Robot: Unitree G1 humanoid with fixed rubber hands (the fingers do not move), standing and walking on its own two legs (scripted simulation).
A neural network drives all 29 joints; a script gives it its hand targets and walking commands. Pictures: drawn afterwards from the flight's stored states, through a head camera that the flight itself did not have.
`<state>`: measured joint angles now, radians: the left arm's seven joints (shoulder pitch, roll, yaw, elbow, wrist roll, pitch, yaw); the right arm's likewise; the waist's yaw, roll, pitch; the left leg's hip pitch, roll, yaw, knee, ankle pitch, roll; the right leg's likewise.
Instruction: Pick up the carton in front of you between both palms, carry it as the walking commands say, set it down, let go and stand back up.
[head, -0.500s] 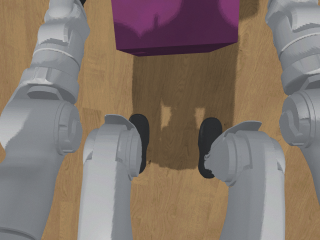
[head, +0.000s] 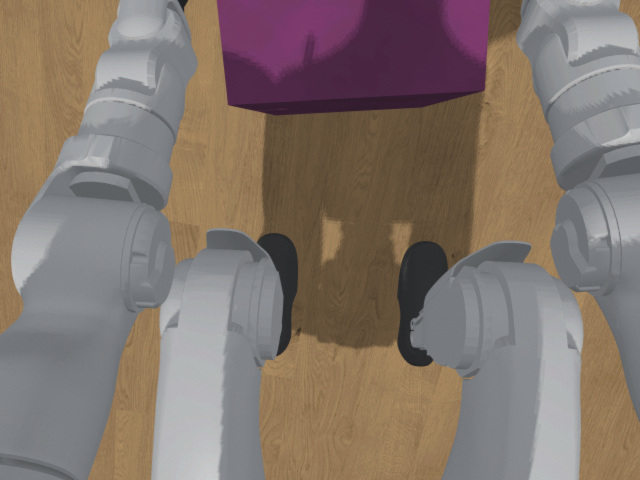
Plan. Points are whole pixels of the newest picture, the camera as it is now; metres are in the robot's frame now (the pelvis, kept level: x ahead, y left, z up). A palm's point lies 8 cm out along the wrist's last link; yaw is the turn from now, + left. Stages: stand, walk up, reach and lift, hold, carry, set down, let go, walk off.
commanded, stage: reach and lift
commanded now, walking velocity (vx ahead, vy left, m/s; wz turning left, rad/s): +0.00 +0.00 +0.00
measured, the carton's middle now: (347, 7) +0.54 +0.02 -0.25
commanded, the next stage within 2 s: none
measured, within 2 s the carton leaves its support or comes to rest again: leaves its support in 0.44 s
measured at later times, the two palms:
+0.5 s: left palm out of the picture +0.54 +0.17 -0.15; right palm out of the picture +0.55 -0.14 -0.16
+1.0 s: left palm out of the picture +0.49 +0.16 +0.05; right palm out of the picture +0.51 -0.14 +0.05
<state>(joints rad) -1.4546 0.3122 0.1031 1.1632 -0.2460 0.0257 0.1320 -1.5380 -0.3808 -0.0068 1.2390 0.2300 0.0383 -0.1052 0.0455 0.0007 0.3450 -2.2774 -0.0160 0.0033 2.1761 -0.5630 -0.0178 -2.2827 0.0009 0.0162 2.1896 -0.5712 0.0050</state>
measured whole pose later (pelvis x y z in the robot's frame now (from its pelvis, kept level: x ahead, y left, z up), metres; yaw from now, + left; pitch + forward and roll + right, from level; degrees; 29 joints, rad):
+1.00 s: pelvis -0.01 +0.00 +0.11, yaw +0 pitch +43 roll +1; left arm -1.08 0.01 0.53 0.68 0.24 0.39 0.03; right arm -1.14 -0.02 -0.47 0.77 -0.24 0.37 -0.06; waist 0.03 -0.02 -0.14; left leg -2.07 -0.05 -0.04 1.78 -0.47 -0.04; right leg -2.07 0.06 0.04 1.79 -0.48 0.02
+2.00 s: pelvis +0.08 +0.00 +0.37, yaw -1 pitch +12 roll +0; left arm -0.37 -0.14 0.33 0.50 0.22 0.42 0.01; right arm -0.38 0.15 -0.33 0.51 -0.22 0.41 -0.04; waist 0.01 -0.01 -0.14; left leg -0.66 -0.02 -0.05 0.78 -0.33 -0.01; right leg -0.66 0.03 0.06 0.79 -0.34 0.00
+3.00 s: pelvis +0.10 +0.00 +0.41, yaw -1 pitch -5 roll +0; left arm -0.27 -0.15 0.24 0.29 0.28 0.66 -0.02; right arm -0.27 0.15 -0.25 0.30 -0.28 0.65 0.01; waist 0.00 0.00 0.03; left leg -0.09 -0.02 -0.06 0.39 -0.20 0.00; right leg -0.09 0.02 0.06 0.39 -0.21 0.00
